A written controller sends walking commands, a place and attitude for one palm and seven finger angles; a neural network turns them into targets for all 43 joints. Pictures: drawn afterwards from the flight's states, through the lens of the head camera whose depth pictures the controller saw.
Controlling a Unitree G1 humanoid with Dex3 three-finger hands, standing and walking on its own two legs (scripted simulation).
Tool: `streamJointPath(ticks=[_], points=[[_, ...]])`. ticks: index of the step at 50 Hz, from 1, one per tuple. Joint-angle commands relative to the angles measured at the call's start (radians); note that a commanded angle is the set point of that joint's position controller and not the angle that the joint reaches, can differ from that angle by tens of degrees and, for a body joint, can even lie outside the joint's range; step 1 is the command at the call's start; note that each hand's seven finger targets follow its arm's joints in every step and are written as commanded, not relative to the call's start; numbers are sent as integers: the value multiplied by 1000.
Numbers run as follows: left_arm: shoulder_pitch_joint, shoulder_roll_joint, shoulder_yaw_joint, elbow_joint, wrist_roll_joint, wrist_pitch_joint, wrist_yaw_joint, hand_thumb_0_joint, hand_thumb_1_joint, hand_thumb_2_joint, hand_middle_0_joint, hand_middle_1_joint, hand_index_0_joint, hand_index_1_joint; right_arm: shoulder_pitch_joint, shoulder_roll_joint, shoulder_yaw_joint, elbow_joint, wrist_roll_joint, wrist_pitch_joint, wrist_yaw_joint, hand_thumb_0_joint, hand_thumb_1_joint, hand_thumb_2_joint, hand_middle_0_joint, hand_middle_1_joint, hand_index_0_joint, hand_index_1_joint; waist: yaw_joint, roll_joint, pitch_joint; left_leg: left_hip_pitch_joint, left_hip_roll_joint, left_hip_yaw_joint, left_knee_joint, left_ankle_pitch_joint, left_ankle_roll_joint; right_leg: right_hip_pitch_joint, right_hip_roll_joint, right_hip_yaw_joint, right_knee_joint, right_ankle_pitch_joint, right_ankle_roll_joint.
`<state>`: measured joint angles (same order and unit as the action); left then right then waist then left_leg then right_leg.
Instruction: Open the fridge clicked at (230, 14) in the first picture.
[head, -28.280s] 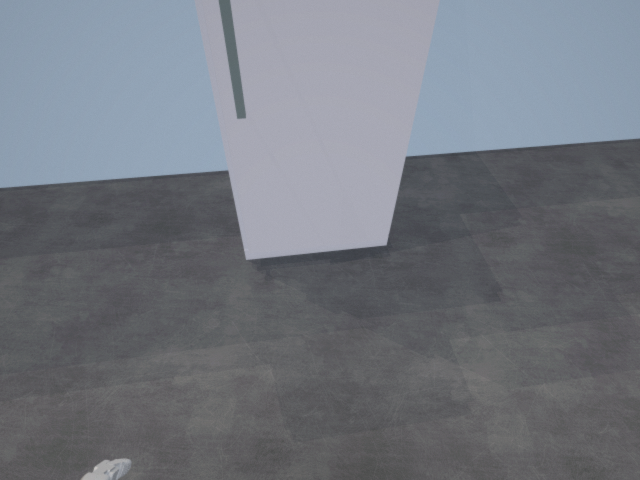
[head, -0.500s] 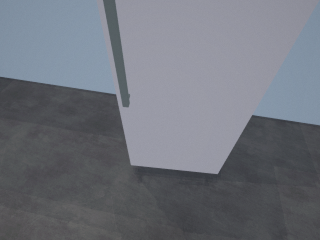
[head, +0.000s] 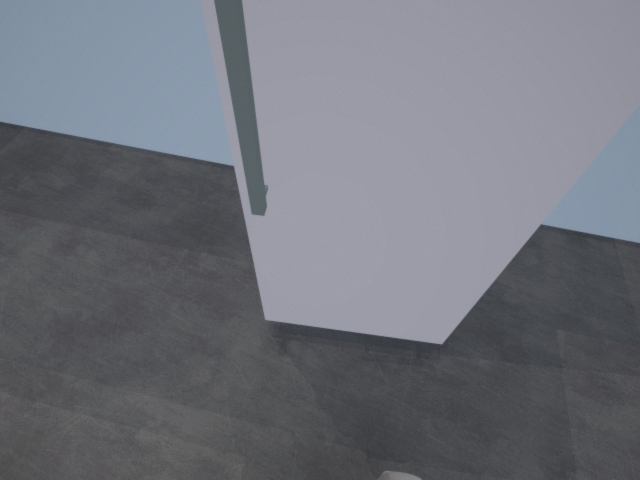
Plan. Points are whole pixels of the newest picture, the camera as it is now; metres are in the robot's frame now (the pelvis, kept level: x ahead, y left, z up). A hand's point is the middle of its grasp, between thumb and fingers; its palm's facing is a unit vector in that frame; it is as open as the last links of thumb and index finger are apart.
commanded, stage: come to a stop and stand still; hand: left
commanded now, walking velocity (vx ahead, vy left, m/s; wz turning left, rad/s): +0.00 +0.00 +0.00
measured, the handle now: (247, 94) +0.56 +0.13 +0.15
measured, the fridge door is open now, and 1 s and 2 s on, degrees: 5 5 5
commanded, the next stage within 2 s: look again from close up in 1.16 s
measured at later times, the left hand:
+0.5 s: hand out of the picture +0.05 +0.16 -0.16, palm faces -0.03 -0.97 -0.26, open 7.4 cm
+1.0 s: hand out of the picture +0.03 +0.15 -0.17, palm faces -0.03 -0.97 -0.24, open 7.3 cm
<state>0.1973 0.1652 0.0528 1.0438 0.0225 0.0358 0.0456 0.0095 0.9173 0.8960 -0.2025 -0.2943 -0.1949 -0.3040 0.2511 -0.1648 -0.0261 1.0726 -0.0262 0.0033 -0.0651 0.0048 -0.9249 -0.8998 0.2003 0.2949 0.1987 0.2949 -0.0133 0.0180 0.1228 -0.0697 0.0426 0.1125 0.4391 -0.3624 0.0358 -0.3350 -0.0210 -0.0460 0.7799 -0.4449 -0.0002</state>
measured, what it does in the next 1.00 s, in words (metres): steps on the spot: right foot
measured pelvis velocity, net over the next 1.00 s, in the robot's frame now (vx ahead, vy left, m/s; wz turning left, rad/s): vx -0.01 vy -0.03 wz -0.03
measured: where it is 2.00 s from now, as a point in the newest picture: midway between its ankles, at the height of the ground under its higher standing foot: outside the picture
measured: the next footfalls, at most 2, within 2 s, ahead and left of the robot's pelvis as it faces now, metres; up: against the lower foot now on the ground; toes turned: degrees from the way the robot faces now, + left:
right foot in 0.08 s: +0.07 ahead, -0.14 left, +0.00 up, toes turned -4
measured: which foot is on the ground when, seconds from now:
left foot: down 0.00-1.00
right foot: up 0.00-0.06, down 0.08-1.00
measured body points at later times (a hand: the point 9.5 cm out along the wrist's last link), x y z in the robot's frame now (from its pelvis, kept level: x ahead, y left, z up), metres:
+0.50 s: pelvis -0.01 -0.02 -0.01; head +0.00 -0.06 +0.44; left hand +0.05 +0.21 -0.14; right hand +0.02 -0.25 -0.18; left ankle -0.08 +0.08 -0.74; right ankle +0.03 -0.14 -0.74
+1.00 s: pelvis -0.01 -0.03 +0.00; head +0.01 -0.05 +0.44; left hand +0.04 +0.20 -0.15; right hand -0.05 -0.25 -0.17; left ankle -0.08 +0.08 -0.74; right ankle +0.03 -0.14 -0.74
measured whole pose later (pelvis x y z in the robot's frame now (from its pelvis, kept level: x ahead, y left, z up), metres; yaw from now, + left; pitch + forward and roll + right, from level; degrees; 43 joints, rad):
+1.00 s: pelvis -0.01 -0.03 +0.00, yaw -2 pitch -1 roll +1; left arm 0.22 0.16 0.00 1.09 0.01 -0.01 0.03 0.01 0.92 0.90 -0.20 -0.29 -0.20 -0.30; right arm 0.34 -0.17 0.02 1.11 -0.02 -0.01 -0.03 0.00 -0.91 -0.90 0.20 0.29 0.20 0.29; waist -0.02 0.04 0.06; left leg -0.06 0.03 0.12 0.43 -0.35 -0.01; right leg -0.29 -0.01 -0.04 0.50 -0.20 -0.02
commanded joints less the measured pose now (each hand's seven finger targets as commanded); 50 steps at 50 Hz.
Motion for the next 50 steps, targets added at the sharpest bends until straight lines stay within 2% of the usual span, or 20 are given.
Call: streamJointPath(ticks=[1, 3, 4, 5, 6, 7, 8, 9, 11, 12, 13, 15, 17, 18, 20, 25, 28, 33, 39, 50], points=[[110, 49, 13, -46, 3, -15, -16, 0, 900, 900, -200, -300, -200, -300, 58, -139, -33, -22, -1, 2, 6, 0, -900, -900, 200, 300, 200, 300, 34, 96, -110, 13, 200, -71, 1, 831, 70, 100, 4, -25, -174, 209, -12], [148, 90, 16, -33, 7, -24, -16, 0, 900, 900, -200, -300, -200, -300, 44, -131, -35, -33, 8, 5, 12, 0, -900, -900, 200, 300, 200, 300, 53, 39, -105, -67, 125, -30, 86, 608, 17, 209, -21, 9, -304, 550, -19], [150, 141, 21, -33, 11, -34, -10, 0, 900, 900, -200, -300, -200, -300, 71, -105, -36, -39, 17, 8, 16, 0, -900, -900, 200, 300, 200, 300, 41, -77, -121, -147, 49, -9, 163, 354, -23, 253, -128, 161, -309, 787, -75], [127, 188, 20, -32, 7, -40, -9, 0, 900, 900, -200, -300, -200, -300, 103, -81, -34, -36, 26, 18, 22, 0, -900, -900, 200, 300, 200, 300, 15, -163, -114, -181, -13, 4, 203, 25, -46, 225, -268, 261, -366, 854, -155], [81, 230, 19, -43, 5, -45, -13, 0, 900, 900, -200, -300, -200, -300, 120, -98, -34, -31, 26, 25, 26, 0, -900, -900, 200, 300, 200, 300, -3, -132, -95, -136, -25, -24, 222, -154, -35, 161, -296, 236, -418, 798, -188], [132, 207, 23, -36, 12, -58, 30, 0, 900, 900, -200, -300, -200, -300, 38, -91, -36, -89, 20, -21, 26, 0, -900, -900, 200, 300, 200, 300, 5, -139, -243, -248, -38, 20, 163, -56, -59, 437, -198, 231, -170, 1403, -108], [154, 215, 25, -54, -7, -59, 35, 0, 900, 900, -200, -300, -200, -300, 57, -81, -31, -103, 33, -26, 36, 0, -900, -900, 200, 300, 200, 300, 20, -189, -312, -214, 17, -55, 76, 5, -30, 397, -230, 203, -142, 1213, -113], [83, 160, 3, -62, -15, -60, 30, 0, 900, 900, -200, -300, -200, -300, 96, -86, -23, -92, 31, -24, 35, 0, -900, -900, 200, 300, 200, 300, -19, -79, -291, -116, 32, -80, -11, 145, -21, 298, -190, 141, -135, 1004, -96], [25, 94, -22, -81, -19, -50, 8, 0, 900, 900, -200, -300, -200, -300, 115, -110, -12, -90, 6, -32, 34, 0, -900, -900, 200, 300, 200, 300, -12, 243, -154, -73, 146, -127, -32, 701, 3, 107, -58, 23, -121, 469, -37], [15, 90, -27, -78, -16, -46, 5, 0, 900, 900, -200, -300, -200, -300, 87, -111, -6, -91, 0, -33, 28, 0, -900, -900, 200, 300, 200, 300, 4, 299, -79, -52, 168, -125, -37, 922, 0, 48, -24, -4, -117, 257, -32], [19, 90, -27, -70, -14, -40, 3, 0, 900, 900, -200, -300, -200, -300, 76, -119, -4, -98, 2, -29, 25, 0, -900, -900, 200, 300, 200, 300, 14, 262, -38, -50, 171, -114, -36, 970, 0, 27, -10, -7, -120, 141, -38], [61, 79, -28, -55, -15, -39, -1, 0, 900, 900, -200, -300, -200, -300, 46, -136, -1, -130, 7, -23, 24, 0, -900, -900, 200, 300, 200, 300, 38, 79, -15, -89, 142, -97, -23, 726, 13, 55, -14, 29, -198, 223, -54], [76, 102, -31, -39, -13, -59, -6, 0, 900, 900, -200, -300, -200, -300, 55, -120, 1, -136, 10, -20, 25, 0, -900, -900, 200, 300, 200, 300, 20, -32, -32, -95, 84, -76, -6, 387, 4, 84, -79, 116, -276, 482, -71], [61, 119, -31, -44, -13, -59, -8, 0, 900, 900, -200, -300, -200, -300, 76, -108, 4, -131, 10, -13, 30, 0, -900, -900, 200, 300, 200, 300, 1, -108, -32, -112, 65, -75, -30, 157, -3, 83, -104, 149, -317, 443, -72], [29, 126, -33, -54, -13, -52, -11, 0, 900, 900, -200, -300, -200, -300, 104, -102, 3, -116, 7, -6, 38, 0, -900, -900, 200, 300, 200, 300, -16, -182, 4, -116, 42, -76, -57, -10, 0, 22, -104, 176, -381, 226, -70], [36, 133, -25, -65, -13, -54, -13, 0, 900, 900, -200, -300, -200, -300, 106, -107, 10, -94, 2, -19, 44, 0, -900, -900, 200, 300, 200, 300, -4, -18, -30, -114, 50, -79, -96, 27, 7, 56, -80, 163, -385, 169, -61], [48, 139, -24, -56, -14, -61, -13, 0, 900, 900, -200, -300, -200, -300, 115, -108, 12, -82, 4, -23, 42, 0, -900, -900, 200, 300, 200, 300, -3, -43, -87, -106, 49, -74, -84, 34, 3, 108, -93, 172, -383, 225, -65], [50, 136, -26, -38, -15, -64, -13, 0, 900, 900, -200, -300, -200, -300, 145, -97, 18, -47, 7, -21, 41, 0, -900, -900, 200, 300, 200, 300, -6, -71, -64, -118, 50, -72, -81, 33, -4, 103, -106, 177, -401, 234, -71], [59, 127, -28, -11, -18, -67, -11, 0, 900, 900, -200, -300, -200, -300, 168, -90, 23, -7, 9, -29, 36, 0, -900, -900, 200, 300, 200, 300, -1, -26, -81, -120, 69, -76, -98, 104, -9, 147, -103, 143, -359, 373, -69], [57, 113, -31, 9, -17, -63, -10, 0, 900, 900, -200, -300, -200, -300, 171, -87, 21, 22, 9, -32, 30, 0, -900, -900, 200, 300, 200, 300, 3, -12, -58, -130, 80, -82, -115, 129, -9, 149, -93, 126, -341, 407, -63]])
